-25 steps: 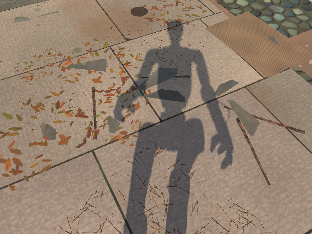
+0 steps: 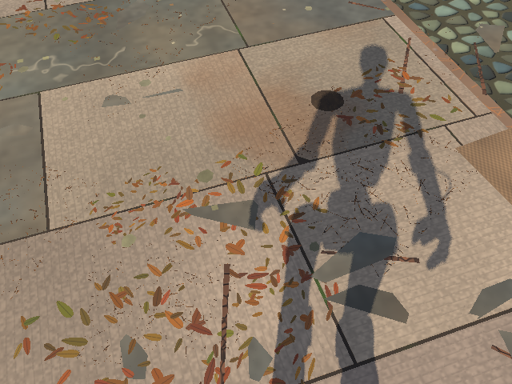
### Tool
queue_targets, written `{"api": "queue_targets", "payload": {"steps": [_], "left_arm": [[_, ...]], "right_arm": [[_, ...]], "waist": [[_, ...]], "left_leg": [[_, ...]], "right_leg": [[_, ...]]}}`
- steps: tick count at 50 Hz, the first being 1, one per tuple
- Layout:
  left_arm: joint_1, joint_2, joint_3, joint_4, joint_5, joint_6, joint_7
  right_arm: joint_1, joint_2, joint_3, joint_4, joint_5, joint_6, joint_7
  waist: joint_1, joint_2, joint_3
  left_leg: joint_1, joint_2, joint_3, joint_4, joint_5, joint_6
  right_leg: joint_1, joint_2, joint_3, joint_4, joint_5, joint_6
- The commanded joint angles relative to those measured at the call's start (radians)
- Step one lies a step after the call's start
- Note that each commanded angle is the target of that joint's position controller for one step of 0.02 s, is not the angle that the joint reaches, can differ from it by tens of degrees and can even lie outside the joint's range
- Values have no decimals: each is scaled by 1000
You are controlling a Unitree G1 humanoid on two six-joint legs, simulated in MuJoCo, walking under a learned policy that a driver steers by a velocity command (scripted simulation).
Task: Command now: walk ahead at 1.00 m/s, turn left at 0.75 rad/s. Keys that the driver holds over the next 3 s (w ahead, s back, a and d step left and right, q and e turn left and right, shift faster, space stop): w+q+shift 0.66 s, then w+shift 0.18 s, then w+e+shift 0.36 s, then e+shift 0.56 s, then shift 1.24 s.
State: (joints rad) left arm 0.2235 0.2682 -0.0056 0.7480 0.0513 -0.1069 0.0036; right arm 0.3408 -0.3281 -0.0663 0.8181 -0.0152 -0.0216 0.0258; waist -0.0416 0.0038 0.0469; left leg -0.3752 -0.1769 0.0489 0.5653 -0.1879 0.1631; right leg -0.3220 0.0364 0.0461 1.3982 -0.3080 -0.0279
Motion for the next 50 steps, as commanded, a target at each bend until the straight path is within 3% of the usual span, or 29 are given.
{"api": "queue_targets", "payload": {"steps": [1, 3, 6, 10, 12, 14, 15, 16, 17, 18, 19, 20, 21, 22, 25, 28, 32, 34, 36, 37, 38, 39, 40, 41, 42, 43, 44, 46, 50], "left_arm": [[-31, 103, 3, -138, 31, 5, -9], [-65, 92, -9, -168, 33, 38, -14], [-250, 75, -26, -245, 5, 36, -29], [-339, 74, -27, -271, -17, 27, -27], [-327, 92, -20, -273, -18, 20, -20], [-149, 169, 16, -223, -23, 13, 0], [49, 206, 38, -177, -26, 8, 15], [284, 273, 70, -138, -5, 6, 38], [272, 341, 86, -136, 42, 8, 38], [184, 312, 99, -142, 16, 22, 32], [96, 200, 78, -152, 6, 25, 28], [72, 145, 65, -132, 3, 26, 21], [91, 128, 60, -105, 7, 24, 20], [121, 114, 56, -71, 0, 17, 21], [163, 69, 49, -3, -33, -9, -1], [123, 96, 53, 12, -28, -27, -8], [186, 141, 61, 56, -24, -30, -1], [231, 194, 71, 62, -24, -21, 12], [232, 249, 81, 65, -23, 6, 30], [187, 266, 84, 50, -17, 21, 34], [143, 261, 82, 33, -16, 29, 28], [146, 157, 67, 14, -8, 26, 11], [260, 134, 47, -89, -55, 16, 6], [110, 185, 50, -97, -43, -2, 8], [100, 161, 42, -96, -49, -8, 7], [87, 141, 36, -80, -36, -1, 6], [114, 121, 30, -54, -23, 20, 0], [146, 86, 27, -28, -17, 63, -20], [-53, 55, 23, -85, -41, 69, -43]], "right_arm": [[78, -100, -22, -26, 6, -27, -17], [71, -124, -26, -34, 11, -48, -10], [80, -132, -35, -43, 19, -56, -11], [146, -160, -54, -29, 28, -53, -7], [128, -171, -61, -34, 24, -50, -18], [92, -217, -71, -45, 13, -53, -21], [30, -238, -74, -59, 9, -59, -16], [-5, -152, -51, -86, 5, -74, -15], [121, 25, -5, -128, 49, -72, -20], [97, -49, 5, -139, 33, -55, -23], [-22, -108, -7, -127, 7, -40, -21], [-74, -113, -10, -131, -7, -32, -7], [-110, -98, -9, -137, -15, -21, 9], [-115, -67, -3, -152, -22, -7, 25], [-186, -8, 20, -204, -23, 25, 44], [-281, -10, 36, -272, -22, 27, 57], [-426, -11, 51, -302, -17, 22, 83], [-405, -17, 52, -286, -20, 16, 80], [-239, -62, 33, -227, -28, 7, 62], [-38, -101, 11, -159, -28, 4, 47], [152, -139, -15, -88, -29, -1, 24], [111, -214, -48, -72, -4, 10, -3], [37, -307, -62, -134, -28, 20, -9], [75, -242, -60, -143, -22, 24, -24], [42, -200, -50, -102, -15, 12, -33], [11, -148, -36, -85, -17, -9, -34], [-29, -116, -21, -87, -26, -30, -40], [-24, -64, 1, -59, -16, -66, -35], [0, -63, 0, -24, -4, -105, -7]], "waist": [[69, -107, -2], [82, -59, 36], [22, -5, 84], [-62, 47, 15], [-50, 56, -13], [42, 53, -148], [163, 50, -244], [257, -27, -379], [138, -332, -497], [121, -330, -474], [131, -169, -282], [121, -66, -175], [112, -44, -120], [90, -72, -78], [56, -85, -27], [20, -103, 25], [48, -31, 102], [25, -70, 54], [-78, -116, -49], [-170, -132, -128], [-252, -102, -190], [-154, 162, -200], [-45, 247, -425], [-116, 18, -376], [-53, -27, -170], [-3, -100, -82], [40, -129, -47], [87, -98, -3], [43, -19, 98]], "left_leg": [[187, 288, -562, -365, -110, 171], [42, 228, -476, -405, -60, 170], [-43, 170, -414, -451, 81, 134], [147, 181, -427, -375, 392, 66], [229, 193, -443, -304, 479, 35], [279, 188, -442, -68, 722, -11], [205, 160, -425, 157, 686, -31], [63, 122, -363, 467, 429, -32], [-254, 16, -247, 769, -371, -58], [-392, 96, -190, 869, -268, -43], [-425, 155, -158, 840, -150, -46], [-404, 189, -141, 789, -97, -55], [-387, 216, -138, 764, -90, -63], [-375, 237, -137, 749, -89, -70], [-433, 275, -111, 736, -56, -74], [-421, 278, -69, 614, 99, -81], [-280, 210, 101, 280, 216, -31], [-154, 133, 152, 209, 183, 8], [61, 65, 132, 172, 91, 43], [269, 53, 80, 151, 47, 74], [518, 75, 3, 34, 51, 105], [700, 233, -222, 28, 33, 98], [936, 511, -779, -113, 12, 319], [849, 479, -795, -241, -103, 288], [644, 464, -692, -291, -97, 250], [469, 430, -597, -308, -42, 207], [331, 401, -505, -319, 18, 183], [152, 369, -374, -393, 15, 150], [129, 267, -97, -499, 176, 38]], "right_leg": [[-352, -108, 55, -73, -12, 33], [-307, -133, 10, -231, -20, 59], [-241, -128, -43, -542, 228, 86], [-166, -64, -57, -778, 426, 67], [-95, -41, -38, -878, 393, 53], [139, 5, -30, -890, 243, 30], [355, -35, -11, -882, 183, 15], [602, -214, 150, -857, -126, -16], [836, -528, 669, -1007, -366, -100], [759, -525, 884, -1123, -564, -147], [591, -449, 678, -1135, -517, -124], [463, -401, 494, -1125, -302, -107], [385, -361, 364, -1135, -132, -89], [321, -336, 268, -1153, -43, -77], [278, -305, 66, -1195, 196, -39], [200, -283, -113, -1245, 399, -27], [218, -219, -301, -1282, 693, 27], [304, -237, -323, -1179, 1144, 38], [336, -282, -304, -934, 1399, 31], [277, -303, -283, -714, 1413, 7], [134, -268, -290, -406, 1191, -15], [-147, -71, -278, 11, 5, 3], [-448, -23, -81, 303, -182, 27], [-517, -64, 6, 269, -59, 21], [-524, -114, 0, 160, -25, 13], [-461, -156, 5, 54, -26, 10], [-375, -171, 17, 9, -38, 10], [-280, -193, 40, -104, -53, 20], [-363, -174, 3, -410, 235, -12]]}}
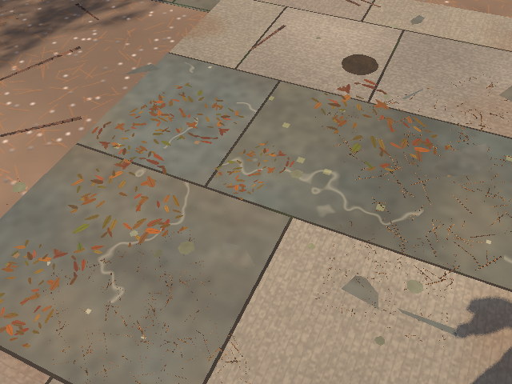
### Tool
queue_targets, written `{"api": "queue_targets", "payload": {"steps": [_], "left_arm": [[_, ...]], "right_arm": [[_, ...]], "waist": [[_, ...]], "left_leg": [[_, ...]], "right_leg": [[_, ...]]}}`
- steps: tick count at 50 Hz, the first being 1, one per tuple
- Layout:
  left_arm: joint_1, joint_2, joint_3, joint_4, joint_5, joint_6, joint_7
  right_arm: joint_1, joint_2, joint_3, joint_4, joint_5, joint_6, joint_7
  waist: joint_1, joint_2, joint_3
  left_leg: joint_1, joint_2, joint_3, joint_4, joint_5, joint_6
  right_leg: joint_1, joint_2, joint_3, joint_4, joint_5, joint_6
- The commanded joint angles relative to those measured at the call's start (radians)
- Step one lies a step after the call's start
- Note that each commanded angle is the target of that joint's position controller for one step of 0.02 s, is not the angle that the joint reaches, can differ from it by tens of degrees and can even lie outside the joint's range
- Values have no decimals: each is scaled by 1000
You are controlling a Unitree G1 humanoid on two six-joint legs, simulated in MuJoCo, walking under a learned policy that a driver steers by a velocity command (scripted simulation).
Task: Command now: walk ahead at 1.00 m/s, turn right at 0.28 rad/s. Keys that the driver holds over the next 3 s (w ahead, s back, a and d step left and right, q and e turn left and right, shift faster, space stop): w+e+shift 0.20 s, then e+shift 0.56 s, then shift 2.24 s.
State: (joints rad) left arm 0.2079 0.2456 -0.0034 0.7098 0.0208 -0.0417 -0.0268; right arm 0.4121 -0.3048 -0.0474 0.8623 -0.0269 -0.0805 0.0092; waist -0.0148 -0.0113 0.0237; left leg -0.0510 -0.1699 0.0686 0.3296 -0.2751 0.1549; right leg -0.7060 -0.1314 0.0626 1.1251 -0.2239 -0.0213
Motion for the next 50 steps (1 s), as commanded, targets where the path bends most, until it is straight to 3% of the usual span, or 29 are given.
{"api": "queue_targets", "payload": {"steps": [1, 4, 7, 8, 9, 10, 11, 12, 13, 14, 15, 16, 17, 19, 21, 24, 27, 29, 30, 31, 32, 33, 34, 35, 38, 42, 47, 49, 50], "left_arm": [[-60, 69, 17, -54, -13, -1, -19], [-153, 59, 13, -68, -20, -11, -40], [-134, 97, 25, -47, -8, -13, -44], [-90, 120, 32, -35, -3, -8, -41], [27, 153, 46, -5, -3, -4, -36], [228, 196, 68, 54, -5, -1, -28], [420, 234, 93, 106, 8, -1, -14], [394, 305, 115, 120, 11, 7, 4], [337, 391, 143, 83, 7, 16, 4], [285, 338, 142, 47, -5, 14, 13], [240, 281, 127, 54, -16, 16, 19], [201, 233, 114, 58, -17, 16, 21], [187, 202, 103, 52, -27, 11, 24], [153, 217, 100, 42, -29, -1, 17], [144, 254, 112, 40, -19, -7, 14], [150, 231, 117, 37, -29, 20, 24], [174, 225, 126, 29, -25, 51, 36], [133, 238, 134, 0, -13, 56, 45], [90, 240, 134, -16, -18, 50, 47], [100, 189, 120, -46, -29, 39, 42], [237, 106, 103, -59, -37, 41, 54], [344, 164, 105, -52, -11, 49, 51], [263, 212, 116, -24, 16, 68, 44], [155, 222, 120, -45, 20, 81, 30], [104, 179, 108, -83, -1, 122, 2], [71, 127, 81, -110, -7, 131, -3], [25, 128, 62, -128, -10, 130, -8], [76, 124, 57, -103, -2, 114, -10], [79, 144, 57, -98, 6, 104, -8]], "right_arm": [[-76, -81, -15, -71, 9, -55, 13], [-35, -96, -10, -50, 24, -77, 6], [-2, -151, -16, -36, 6, -63, -22], [1, -176, -22, -36, -5, -48, -37], [-18, -196, -28, -42, -20, -26, -49], [-64, -215, -35, -59, -34, -4, -58], [-121, -221, -38, -79, -28, 4, -58], [-90, -55, 3, -115, -34, -20, -34], [-66, -58, 13, -192, 21, -34, -28], [-135, -96, 25, -211, 5, -51, -33], [-180, -96, 31, -221, 3, -59, -28], [-187, -83, 34, -221, -4, -53, -27], [-202, -85, 34, -232, -21, -28, -26], [-191, -78, 40, -250, -34, 22, -24], [-234, -54, 52, -281, -25, 38, -23], [-311, -41, 62, -305, -3, 44, -25], [-363, -51, 65, -318, 5, 40, -29], [-304, -92, 52, -298, 1, 22, -41], [-206, -108, 45, -267, -4, 6, -50], [-86, -154, 33, -244, -7, -10, -61], [-69, -194, 28, -272, -5, 2, -60], [-100, -187, 4, -270, 11, 19, -62], [-185, -105, 19, -304, 14, 32, -70], [-230, -38, 39, -310, 11, 45, -74], [-250, -72, 25, -285, -6, 62, -70], [-201, -96, 4, -249, -18, 53, -46], [-206, -133, -19, -236, -14, 81, -23], [-181, -143, -26, -223, 2, 103, -20], [-126, -121, -27, -206, 1, 110, -15]], "waist": [[15, 14, 117], [-17, 9, 115], [0, 71, 41], [31, 114, -5], [99, 142, -67], [197, 153, -155], [298, 101, -196], [170, -169, -181], [129, -302, -352], [136, -36, -305], [91, 67, -174], [38, 123, -61], [19, 140, -21], [-30, 113, -6], [-32, 57, -34], [14, -24, -102], [62, -58, -112], [33, -71, -111], [-23, -68, -121], [-57, 16, -205], [10, 199, -326], [51, 267, -475], [38, 128, -378], [26, 71, -260], [42, 142, -128], [46, 154, -153], [35, 211, -134], [58, 164, -105], [50, 49, -71]], "left_leg": [[-197, 246, -53, -267, 365, 23], [-116, 277, 34, -341, 553, -32], [141, 305, 103, -196, 1123, -95], [206, 326, 113, -87, 1314, -113], [225, 344, 119, 100, 1443, -122], [181, 358, 115, 367, 1470, -123], [24, 315, 128, 742, 1254, -124], [-384, 149, 84, 1131, -20, -149], [-731, 23, -87, 1434, -284, -195], [-777, 116, -184, 1368, -158, -169], [-735, 155, -178, 1241, -108, -165], [-689, 187, -160, 1145, -92, -172], [-640, 207, -155, 1074, -97, -188], [-522, 224, -128, 875, -116, -213], [-462, 189, -77, 706, -46, -221], [-357, 128, -49, 464, 183, -207], [-285, 77, -68, 296, 273, -197], [-212, 71, -125, 177, 286, -180], [-125, 99, -147, 78, 379, -160], [80, 295, -281, 81, 630, -107], [262, 640, -552, 189, 1205, 11], [266, 736, -760, 162, 1060, 142], [146, 635, -654, 121, 784, 136], [33, 540, -488, 84, 604, 90], [-155, 432, -254, 4, 511, 43], [-206, 440, -178, -2, 514, 61], [-286, 427, -132, -16, 200, 31], [-364, 402, -95, 40, 120, -28], [-428, 361, -47, 132, 17, -94]], "right_leg": [[63, 3, -42, -224, 246, -31], [165, 46, -132, -414, 466, -80], [197, 160, -223, -486, 374, -117], [237, 201, -244, -484, 285, -129], [338, 242, -252, -472, 191, -145], [514, 265, -229, -465, 99, -172], [719, 234, -142, -566, 90, -214], [974, 26, 123, -463, 348, -289], [1195, -149, 685, -650, 409, -502], [1125, -148, 658, -729, 492, -459], [943, -115, 547, -752, 553, -409], [762, -77, 452, -765, 661, -364], [650, -36, 385, -786, 742, -337], [475, 39, 281, -814, 863, -298], [420, 114, 218, -781, 1022, -262], [411, 210, 174, -703, 952, -134], [433, 240, 251, -619, 748, -55], [464, 232, 339, -515, 619, -25], [466, 248, 330, -394, 586, -5], [385, 275, 266, -153, 270, 21], [232, 395, 95, 119, -567, 28], [178, 302, 53, 251, -492, 31], [161, 243, 33, 281, -364, 37], [149, 222, 18, 245, -290, 48], [196, 180, -16, 171, -223, 79], [286, 177, -31, -22, -232, 52], [459, 184, -92, -361, -221, 4], [596, 204, -114, -601, -119, -30], [640, 147, 4, -752, -97, -51]]}}
Over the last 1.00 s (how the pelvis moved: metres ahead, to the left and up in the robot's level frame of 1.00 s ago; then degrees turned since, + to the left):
0.86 0.23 0.02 42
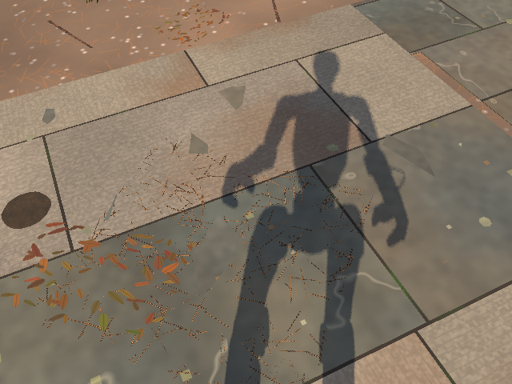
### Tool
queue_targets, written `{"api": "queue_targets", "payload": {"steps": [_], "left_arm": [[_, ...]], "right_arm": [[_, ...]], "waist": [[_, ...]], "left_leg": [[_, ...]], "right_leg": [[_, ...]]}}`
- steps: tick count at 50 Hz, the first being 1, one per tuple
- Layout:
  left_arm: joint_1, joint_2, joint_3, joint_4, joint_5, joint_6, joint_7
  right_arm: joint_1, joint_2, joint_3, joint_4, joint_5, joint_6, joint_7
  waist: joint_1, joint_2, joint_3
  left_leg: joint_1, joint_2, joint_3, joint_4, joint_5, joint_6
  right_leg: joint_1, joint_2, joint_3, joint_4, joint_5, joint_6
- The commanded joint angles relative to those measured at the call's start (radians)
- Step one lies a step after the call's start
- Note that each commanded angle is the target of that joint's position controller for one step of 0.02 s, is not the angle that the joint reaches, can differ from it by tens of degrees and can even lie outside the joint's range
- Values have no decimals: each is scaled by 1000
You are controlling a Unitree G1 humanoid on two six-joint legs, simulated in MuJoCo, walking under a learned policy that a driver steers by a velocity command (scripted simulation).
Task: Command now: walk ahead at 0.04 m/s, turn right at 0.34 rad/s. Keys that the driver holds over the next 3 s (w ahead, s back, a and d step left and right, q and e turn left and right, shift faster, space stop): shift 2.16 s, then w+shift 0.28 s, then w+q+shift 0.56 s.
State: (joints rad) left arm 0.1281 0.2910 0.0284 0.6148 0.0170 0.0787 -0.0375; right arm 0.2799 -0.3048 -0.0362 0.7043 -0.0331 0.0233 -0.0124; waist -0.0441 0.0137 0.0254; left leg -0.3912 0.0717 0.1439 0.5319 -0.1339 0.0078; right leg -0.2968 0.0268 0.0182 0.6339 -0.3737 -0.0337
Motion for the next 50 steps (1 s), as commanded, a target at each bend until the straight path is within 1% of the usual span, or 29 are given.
{"api": "queue_targets", "payload": {"steps": [1, 2, 3, 4, 5, 6, 7, 8, 9, 10, 12, 13, 14, 15, 16, 17, 18, 19, 20, 21, 22, 25, 28, 32, 40, 50], "left_arm": [[127, 201, 41, -41, 18, -22, 10], [119, 245, 58, -52, 27, -25, 22], [68, 184, 42, -36, 30, -30, 32], [-4, 135, 25, -33, 23, -37, 34], [-45, 122, 23, -36, 19, -43, 39], [-46, 101, 18, -36, 13, -51, 45], [-25, 76, 9, -28, 8, -56, 46], [-3, 65, 6, -17, 4, -60, 46], [17, 64, 6, -5, 2, -62, 45], [40, 67, 9, 8, 2, -64, 45], [70, 76, 14, 29, 7, -61, 49], [70, 77, 14, 38, 6, -58, 52], [58, 76, 14, 45, 0, -57, 56], [63, 65, 10, 51, -7, -61, 61], [86, 28, -2, 49, -7, -70, 61], [133, 1, -5, 52, -11, -73, 53], [105, 26, -2, 81, -1, -67, 54], [82, 43, 5, 91, 1, -64, 52], [72, 58, 11, 102, 0, -65, 50], [70, 64, 15, 108, 0, -66, 48], [75, 57, 14, 115, 1, -69, 47], [88, 34, 9, 156, -2, -74, 55], [98, 32, 10, 194, -2, -73, 59], [115, 33, 12, 246, -3, -76, 63], [138, 30, 10, 350, -5, -76, 70], [152, 1, 0, 450, -7, -76, 76]], "right_arm": [[37, -16, -12, -95, 8, 11, 16], [-38, -85, -30, -98, 0, 30, -5], [-52, -81, -32, -94, 18, 40, -2], [-15, -68, -30, -70, 27, 40, 4], [25, -76, -35, -41, 22, 35, 5], [61, -83, -39, -11, 13, 31, 6], [67, -82, -39, 0, 13, 29, 9], [55, -65, -34, 0, 18, 28, 12], [36, -40, -25, -4, 23, 28, 13], [12, -22, -17, -9, 25, 29, 12], [-3, -18, -13, -9, 28, 31, 4], [9, -17, -12, -2, 31, 29, -2], [37, -8, -9, 12, 31, 23, -7], [55, -11, -6, 22, 22, 10, -13], [60, -49, -7, 23, 6, -6, -21], [-21, -120, -20, 16, 13, -12, -18], [-42, -70, -12, 17, 23, -16, -6], [-49, -41, -3, 21, 22, -19, 0], [-44, -41, -4, 27, 21, -18, -1], [-29, -42, -3, 37, 23, -19, -6], [-21, -41, -4, 48, 26, -20, -10], [-25, -31, -4, 64, 24, -17, -13], [-36, -29, -4, 85, 22, -16, -14], [-41, -26, -4, 124, 21, -19, -14], [-27, -12, -1, 218, 22, -24, -16], [13, 18, 11, 318, 21, -26, -22]], "waist": [[50, -305, -80], [100, -218, -6], [56, -180, 24], [4, -178, 43], [-17, -185, 21], [-14, -193, -6], [-5, -164, -41], [5, -139, -57], [18, -133, -63], [37, -142, -62], [60, -167, -64], [55, -164, -66], [31, -144, -69], [21, -109, -79], [40, -28, -103], [113, 103, -61], [77, 92, -54], [63, 93, -31], [49, 87, -18], [43, 94, -20], [42, 85, -22], [37, 22, -12], [37, 6, 3], [39, -11, 2], [44, -12, 11], [45, -7, 25]], "left_leg": [[-250, -14, 8, 184, -411, -45], [-186, -47, -117, 328, -437, -53], [-108, -36, -164, 388, -362, -45], [-75, -41, -162, 397, -289, -39], [-60, -51, -143, 400, -238, -34], [-44, -59, -124, 419, -224, -34], [-24, -61, -126, 410, -238, -35], [-14, -59, -130, 369, -253, -35], [2, -55, -134, 300, -263, -32], [18, -58, -133, 231, -276, -28], [63, -74, -127, 117, -301, -19], [102, -82, -121, 36, -270, -13], [173, -86, -115, -97, -168, -4], [278, -54, -158, -205, -23, 5], [363, 52, -269, -231, 72, 21], [278, 117, -335, -189, 193, 64], [182, 115, -320, -189, 136, 78], [162, 75, -291, -196, 56, 56], [165, 44, -268, -198, 9, 40], [176, 30, -256, -198, -1, 34], [189, 26, -252, -195, -1, 34], [207, 26, -252, -192, -37, 42], [197, 24, -255, -203, -74, 47], [200, 21, -256, -212, -80, 50], [199, 16, -256, -231, -80, 51], [197, 10, -251, -234, -69, 48]], "right_leg": [[252, -347, 488, -417, 8, -121], [-9, -417, 500, -425, 152, -215], [-66, -334, 384, -404, 219, -209], [-93, -258, 285, -396, 250, -172], [-51, -200, 223, -381, 293, -142], [-6, -175, 182, -352, 425, -143], [39, -176, 171, -326, 534, -150], [80, -184, 168, -307, 579, -153], [110, -188, 169, -292, 576, -153], [133, -193, 181, -279, 555, -156], [151, -205, 216, -255, 531, -167], [147, -204, 227, -240, 532, -164], [128, -190, 225, -217, 515, -144], [73, -178, 231, -208, 459, -104], [15, -142, 208, -175, 368, -57], [15, -35, 119, -208, 218, -28], [114, -31, 104, -231, 187, -15], [131, -37, 113, -234, 218, -15], [129, -44, 117, -228, 258, -19], [125, -53, 122, -222, 290, -23], [115, -59, 126, -229, 303, -22], [85, -58, 129, -254, 270, -12], [83, -60, 133, -270, 256, -7], [93, -67, 137, -284, 256, -5], [114, -78, 138, -305, 251, -7], [121, -84, 131, -313, 254, -10]]}}
Over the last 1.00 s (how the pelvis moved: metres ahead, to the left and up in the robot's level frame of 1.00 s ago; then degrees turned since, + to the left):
0.55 -0.12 -0.01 -48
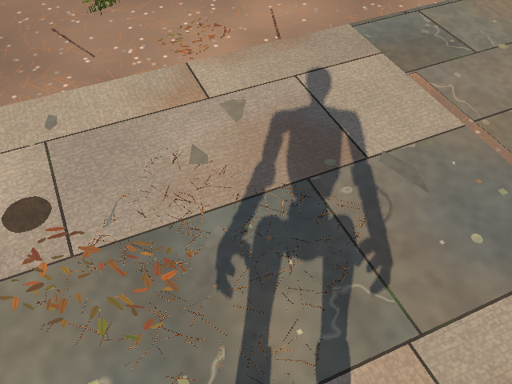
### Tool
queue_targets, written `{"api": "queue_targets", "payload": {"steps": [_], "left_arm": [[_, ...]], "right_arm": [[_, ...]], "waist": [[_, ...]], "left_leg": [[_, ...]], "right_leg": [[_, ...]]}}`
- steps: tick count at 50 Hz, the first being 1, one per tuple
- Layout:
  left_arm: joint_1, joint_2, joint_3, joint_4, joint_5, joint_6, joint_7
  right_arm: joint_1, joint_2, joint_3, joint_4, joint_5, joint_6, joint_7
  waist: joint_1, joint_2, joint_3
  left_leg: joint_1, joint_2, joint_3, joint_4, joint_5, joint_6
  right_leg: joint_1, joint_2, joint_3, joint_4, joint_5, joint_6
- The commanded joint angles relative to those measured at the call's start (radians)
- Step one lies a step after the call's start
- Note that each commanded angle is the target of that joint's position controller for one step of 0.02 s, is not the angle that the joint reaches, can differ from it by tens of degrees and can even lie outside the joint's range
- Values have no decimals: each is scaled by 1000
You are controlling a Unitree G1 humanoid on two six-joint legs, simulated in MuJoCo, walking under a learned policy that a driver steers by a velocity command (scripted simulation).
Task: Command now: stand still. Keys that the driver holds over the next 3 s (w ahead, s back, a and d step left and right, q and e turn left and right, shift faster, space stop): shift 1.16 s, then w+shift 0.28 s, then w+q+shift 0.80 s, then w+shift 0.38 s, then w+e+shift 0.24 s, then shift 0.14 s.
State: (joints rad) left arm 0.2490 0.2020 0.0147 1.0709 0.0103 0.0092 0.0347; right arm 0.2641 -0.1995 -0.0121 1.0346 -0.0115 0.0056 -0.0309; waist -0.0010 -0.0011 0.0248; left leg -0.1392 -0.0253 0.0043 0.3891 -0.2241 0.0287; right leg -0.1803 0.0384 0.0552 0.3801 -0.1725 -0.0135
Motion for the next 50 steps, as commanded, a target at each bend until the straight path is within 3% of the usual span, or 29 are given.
{"api": "queue_targets", "payload": {"steps": [1, 20, 50], "left_arm": [[32, 87, 12, 1, 0, -7, 5], [63, 34, -3, 85, -2, -9, 13], [111, -2, -10, 111, -2, -9, 17]], "right_arm": [[33, -84, -12, -4, 0, -9, -4], [89, -31, 1, 85, -1, -11, -14], [134, 4, 5, 112, -1, -17, -19]], "waist": [[1, 8, 27], [-1, 4, 42], [0, 5, 56]], "left_leg": [[-55, 107, -111, -90, 23, 27], [-48, 102, -105, -75, 58, 26], [-40, 102, -105, -73, 90, 29]], "right_leg": [[4, -96, 94, -60, 53, -30], [-2, -97, 81, -50, 73, -28], [-1, -100, 70, -36, 88, -21]]}}
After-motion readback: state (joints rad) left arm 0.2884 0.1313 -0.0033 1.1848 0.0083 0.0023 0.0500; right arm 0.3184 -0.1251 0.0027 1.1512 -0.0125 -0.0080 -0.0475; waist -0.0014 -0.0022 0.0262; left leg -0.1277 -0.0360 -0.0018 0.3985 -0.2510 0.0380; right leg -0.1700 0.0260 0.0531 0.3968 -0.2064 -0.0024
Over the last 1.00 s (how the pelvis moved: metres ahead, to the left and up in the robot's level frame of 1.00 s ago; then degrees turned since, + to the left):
-0.01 0.01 0.02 -2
